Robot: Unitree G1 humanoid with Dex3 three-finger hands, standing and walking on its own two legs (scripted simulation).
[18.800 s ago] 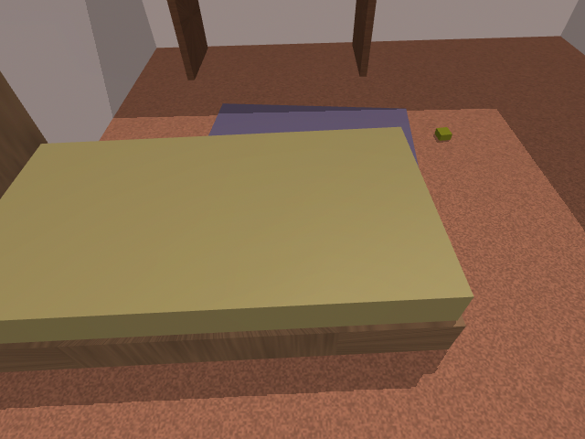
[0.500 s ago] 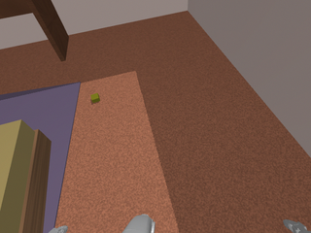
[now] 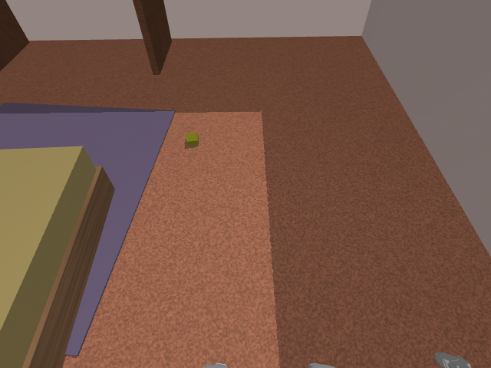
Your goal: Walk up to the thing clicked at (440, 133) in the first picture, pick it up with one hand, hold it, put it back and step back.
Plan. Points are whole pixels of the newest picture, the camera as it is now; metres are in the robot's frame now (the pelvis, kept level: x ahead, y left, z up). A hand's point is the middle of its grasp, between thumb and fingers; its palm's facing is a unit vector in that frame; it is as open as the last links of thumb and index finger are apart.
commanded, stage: walk up
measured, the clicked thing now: (192, 139) +1.42 +0.37 -0.73
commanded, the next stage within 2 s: stand in 1.34 s
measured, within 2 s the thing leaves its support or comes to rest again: neither
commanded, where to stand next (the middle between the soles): +0.07 +0.01 m, yaw +7 degrees
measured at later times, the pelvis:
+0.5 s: pelvis +0.01 +0.02 +0.01, yaw +8 degrees
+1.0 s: pelvis +0.02 +0.00 +0.02, yaw +11 degrees
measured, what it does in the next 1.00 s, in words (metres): steps on the spot: right foot, then left foot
